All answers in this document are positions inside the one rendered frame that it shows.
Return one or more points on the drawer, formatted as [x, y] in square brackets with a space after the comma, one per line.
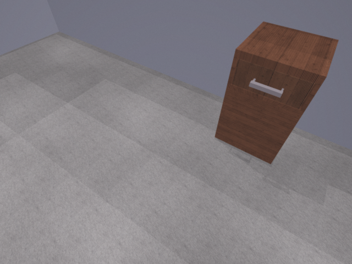
[295, 92]

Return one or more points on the cabinet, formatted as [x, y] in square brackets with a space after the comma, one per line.
[260, 125]

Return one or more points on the handle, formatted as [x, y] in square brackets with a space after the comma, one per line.
[266, 88]

